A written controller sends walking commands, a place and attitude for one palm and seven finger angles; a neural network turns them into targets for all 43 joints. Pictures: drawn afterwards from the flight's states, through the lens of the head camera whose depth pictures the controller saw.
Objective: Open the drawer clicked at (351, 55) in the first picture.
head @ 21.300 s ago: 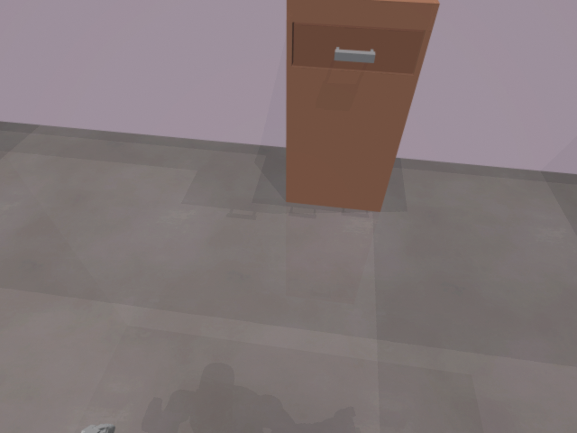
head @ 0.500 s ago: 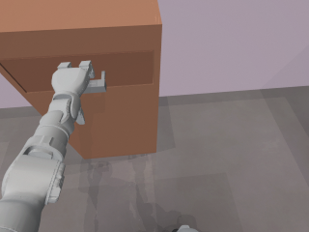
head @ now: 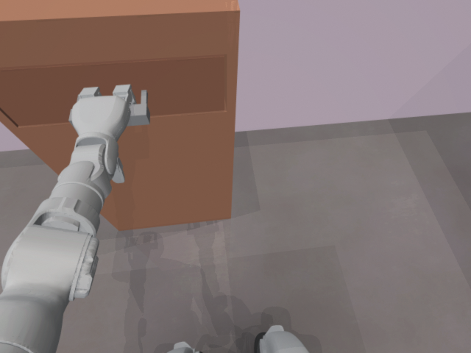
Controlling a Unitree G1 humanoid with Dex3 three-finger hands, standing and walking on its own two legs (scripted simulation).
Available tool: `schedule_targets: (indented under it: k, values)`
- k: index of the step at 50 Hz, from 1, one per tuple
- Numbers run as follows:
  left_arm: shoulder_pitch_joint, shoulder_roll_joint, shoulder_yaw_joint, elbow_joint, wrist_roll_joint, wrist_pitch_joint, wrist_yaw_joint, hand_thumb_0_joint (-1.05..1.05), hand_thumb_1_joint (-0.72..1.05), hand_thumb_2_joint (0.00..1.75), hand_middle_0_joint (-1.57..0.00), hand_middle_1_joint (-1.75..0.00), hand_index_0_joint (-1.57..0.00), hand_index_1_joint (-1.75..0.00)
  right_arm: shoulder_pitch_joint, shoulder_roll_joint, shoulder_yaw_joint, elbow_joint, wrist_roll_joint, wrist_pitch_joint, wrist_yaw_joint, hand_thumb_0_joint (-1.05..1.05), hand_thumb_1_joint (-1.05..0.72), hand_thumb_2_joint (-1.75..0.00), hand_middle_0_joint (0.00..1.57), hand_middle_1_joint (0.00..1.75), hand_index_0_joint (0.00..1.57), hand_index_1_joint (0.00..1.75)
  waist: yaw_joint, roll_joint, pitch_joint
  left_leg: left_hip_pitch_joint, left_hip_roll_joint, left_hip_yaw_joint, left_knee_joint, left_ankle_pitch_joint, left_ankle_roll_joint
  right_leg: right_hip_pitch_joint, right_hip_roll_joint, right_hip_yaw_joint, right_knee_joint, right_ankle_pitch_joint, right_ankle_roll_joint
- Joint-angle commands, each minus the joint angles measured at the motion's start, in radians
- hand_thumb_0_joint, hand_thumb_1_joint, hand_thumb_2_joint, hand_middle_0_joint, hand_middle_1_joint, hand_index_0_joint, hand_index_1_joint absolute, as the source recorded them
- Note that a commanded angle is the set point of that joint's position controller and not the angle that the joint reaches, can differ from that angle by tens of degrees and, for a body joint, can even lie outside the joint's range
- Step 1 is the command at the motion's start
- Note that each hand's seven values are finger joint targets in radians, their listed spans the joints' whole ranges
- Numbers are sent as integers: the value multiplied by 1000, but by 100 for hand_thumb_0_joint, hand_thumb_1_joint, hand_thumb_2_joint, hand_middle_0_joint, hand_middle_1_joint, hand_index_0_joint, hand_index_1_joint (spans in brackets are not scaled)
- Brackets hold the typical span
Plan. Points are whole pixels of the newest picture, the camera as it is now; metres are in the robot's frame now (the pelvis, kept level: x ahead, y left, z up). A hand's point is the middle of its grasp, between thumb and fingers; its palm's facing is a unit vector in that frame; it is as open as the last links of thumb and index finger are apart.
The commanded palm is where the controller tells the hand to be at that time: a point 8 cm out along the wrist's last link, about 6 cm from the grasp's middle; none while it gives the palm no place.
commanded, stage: lower the fingers behind the handle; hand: left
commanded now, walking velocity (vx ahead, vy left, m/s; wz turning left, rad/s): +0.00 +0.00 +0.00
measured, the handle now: (112, 107) +0.56 +0.19 +0.04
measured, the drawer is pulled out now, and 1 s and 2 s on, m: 0.00 0.00 0.06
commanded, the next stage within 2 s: close the thumb around the handle in 0.36 s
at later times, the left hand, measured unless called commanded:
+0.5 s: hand (110, 140) +0.49 +0.19 +0.02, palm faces -0.06 -0.02 -1.00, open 13.8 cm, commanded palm +0.48 +0.19 +0.07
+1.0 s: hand (109, 137) +0.50 +0.19 +0.02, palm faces -0.06 -0.01 -1.00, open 6.8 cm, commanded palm +0.48 +0.19 +0.07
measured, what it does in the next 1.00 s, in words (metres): stands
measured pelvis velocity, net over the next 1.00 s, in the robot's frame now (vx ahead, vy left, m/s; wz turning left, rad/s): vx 0.00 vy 0.00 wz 0.01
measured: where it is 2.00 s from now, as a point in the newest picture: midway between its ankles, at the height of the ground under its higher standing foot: outside the picture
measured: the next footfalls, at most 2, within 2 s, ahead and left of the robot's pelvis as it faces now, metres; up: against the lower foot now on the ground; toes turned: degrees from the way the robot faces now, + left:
none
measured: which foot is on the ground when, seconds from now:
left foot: down 0.00-1.00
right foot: down 0.00-1.00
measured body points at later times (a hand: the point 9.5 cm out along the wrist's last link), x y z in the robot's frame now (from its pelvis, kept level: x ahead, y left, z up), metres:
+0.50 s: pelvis +0.00 +0.00 +0.00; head +0.11 -0.01 +0.44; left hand +0.49 +0.19 +0.08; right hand +0.01 -0.28 -0.13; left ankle -0.03 +0.10 -0.70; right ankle +0.01 -0.12 -0.70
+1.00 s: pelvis +0.00 +0.00 +0.00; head +0.11 -0.01 +0.44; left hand +0.50 +0.19 +0.08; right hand -0.01 -0.28 -0.13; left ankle -0.03 +0.10 -0.70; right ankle +0.01 -0.12 -0.70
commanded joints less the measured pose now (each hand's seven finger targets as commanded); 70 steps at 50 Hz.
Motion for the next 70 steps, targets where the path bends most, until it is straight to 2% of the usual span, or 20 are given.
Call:
schedule_targets:
  k: [1, 3, 5, 12, 17, 18, 23, 29, 33, 36, 40, 48, 49, 52, 56, 57, 60, 63, 69, 70]
  values:
    - [-447, 234, 47, -209, -4, 0, 43, 0, -50, 30, -30, -120, -30, -120, 173, -160, -62, -34, -9, -14, -8, 0, -90, -90, 20, 30, 20, 30, -8, 38, -498, 292, -51, -67, -34, 498, 14, 270, 64, 23, -31, 381, -25]
    - [-426, 197, 29, -226, -11, 6, 41, 0, -50, 30, -30, -120, -30, -120, 170, -157, -66, -35, -8, -13, -4, 0, -90, -90, 20, 30, 20, 30, -6, 45, -503, 315, -46, -66, -30, 523, 13, 261, 66, 21, -35, 386, -24]
    - [-418, 226, 55, -223, -22, 7, 38, 0, -50, 30, -30, -120, -30, -120, 170, -160, -63, -29, -8, -8, -3, 0, -90, -90, 20, 30, 20, 30, -4, 11, -489, 304, -47, -64, -35, 522, 15, 291, 67, 22, -42, 403, -23]
    - [-368, 215, 47, -237, -22, -4, 31, 0, -50, 30, -30, -120, -30, -120, 157, -155, -62, -37, -3, -3, -7, 0, -90, -90, 20, 30, 20, 30, 11, 9, -462, 290, -54, -56, -56, 487, 16, 313, 64, 26, -57, 398, -24]
    - [-396, 174, 11, -228, -19, -8, 41, 0, -50, 30, -30, -120, -30, -120, 149, -154, -62, -33, 0, -8, -7, 0, -90, -90, 20, 30, 20, 30, -10, 0, -394, 283, -52, -57, -69, 427, 16, 270, 65, 21, -71, 341, -24]
    - [-403, 209, 39, -245, -17, -13, 44, 0, -50, 30, -30, -120, -30, -120, 151, -155, -63, -33, -1, -10, -8, 0, -90, -90, 20, 30, 20, 30, 0, 1, -428, 289, -54, -57, -65, 432, 17, 288, 64, 25, -66, 347, -24]
    - [-393, 218, 48, -231, -18, -12, 47, 0, -50, 30, -30, -120, -30, -120, 143, -155, -60, -36, -4, -9, -10, 0, -90, -90, 20, 30, 20, 30, 2, -5, -440, 286, -57, -56, -61, 445, 17, 297, 62, 26, -59, 365, -24]
    - [-401, 182, 19, -231, -16, -7, 49, 0, -16, 44, -32, -124, -32, -124, 142, -152, -61, -40, -3, -12, -7, 0, -90, -90, 20, 30, 20, 30, -3, 16, -440, 296, -57, -57, -54, 460, 15, 280, 64, 24, -55, 369, -25]
    - [-427, 199, 20, -200, -15, 9, 49, 0, 6, 54, -34, -126, -34, -126, 143, -156, -56, -36, 1, -12, -11, 0, -90, -90, 20, 30, 20, 30, -12, 1, -408, 264, -60, -56, -61, 405, 17, 272, 63, 24, -62, 335, -23]
    - [-416, 243, 52, -205, -17, 8, 41, 0, 23, 61, -35, -128, -35, -128, 148, -158, -55, -36, -2, -9, -14, 0, -90, -90, 20, 30, 20, 30, 0, 9, -465, 270, -63, -53, -53, 435, 19, 313, 61, 32, -52, 376, -23]
    - [-391, 183, 17, -212, -22, -2, 25, 0, 45, 71, -37, -130, -37, -130, 151, -152, -61, -38, -3, -9, -13, 0, -90, -90, 20, 30, 20, 30, -6, 7, -456, 302, -55, -61, -47, 490, 15, 291, 64, 23, -53, 391, -24]
    - [-419, 164, -2, -206, -24, -10, 30, 0, 90, 90, -40, -135, -40, -135, 159, -155, -62, -26, 0, -14, -10, 0, -90, -90, 20, 30, 20, 30, -18, 5, -406, 286, -52, -63, -57, 431, 15, 252, 66, 20, -63, 336, -24]
    - [-417, 197, 22, -197, -21, -8, 31, 0, 90, 90, -40, -135, -40, -135, 161, -160, -60, -23, 0, -13, -11, 0, -90, -90, 20, 30, 20, 30, -13, -10, -414, 277, -52, -68, -58, 424, 15, 257, 66, 20, -57, 327, -25]
    - [-408, 208, 35, -210, -21, -10, 32, 0, 90, 90, -40, -135, -40, -135, 164, -159, -60, -26, -3, -11, -9, 0, -90, -90, 20, 30, 20, 30, -1, 22, -460, 295, -53, -67, -50, 468, 14, 271, 66, 22, -47, 359, -26]
    - [-431, 207, 24, -182, -24, 1, 36, 0, 90, 90, -40, -135, -40, -135, 163, -161, -57, -23, 0, -11, -12, 0, -90, -90, 20, 30, 20, 30, -23, -17, -415, 258, -56, -61, -56, 411, 18, 269, 65, 24, -61, 338, -21]
    - [-431, 225, 32, -174, -22, 6, 36, 0, 90, 90, -40, -135, -40, -135, 161, -163, -55, -23, 2, -11, -13, 0, -90, -90, 20, 30, 20, 30, -17, -13, -408, 247, -58, -61, -59, 400, 17, 271, 64, 25, -59, 331, -22]
    - [-453, 180, 3, -189, -21, 8, 37, 0, 90, 90, -40, -135, -40, -135, 162, -158, -59, -25, -1, -13, -12, 0, -90, -90, 20, 30, 20, 30, -26, 12, -432, 286, -56, -66, -51, 435, 16, 250, 66, 22, -58, 336, -25]
    - [-444, 214, 22, -165, -23, 13, 35, 0, 90, 90, -40, -135, -40, -135, 163, -161, -53, -24, 1, -12, -14, 0, -90, -90, 20, 30, 20, 30, -23, -7, -415, 264, -57, -63, -55, 407, 17, 258, 65, 22, -60, 324, -22]
    - [-352, 196, 22, -183, -34, 8, 22, 0, 90, 90, -40, -135, -40, -135, 147, -157, -51, -46, 4, -11, -15, 0, -90, -90, 20, 30, 20, 30, 5, -14, -430, 265, -56, -55, -69, 407, 18, 301, 64, 24, -62, 339, -23]
    - [-320, 207, 42, -193, -40, 2, 18, 0, 90, 90, -40, -135, -40, -135, 144, -156, -52, -49, 3, -9, -14, 0, -90, -90, 20, 30, 20, 30, 23, -1, -449, 274, -56, -51, -68, 436, 16, 324, 64, 25, -59, 364, -25]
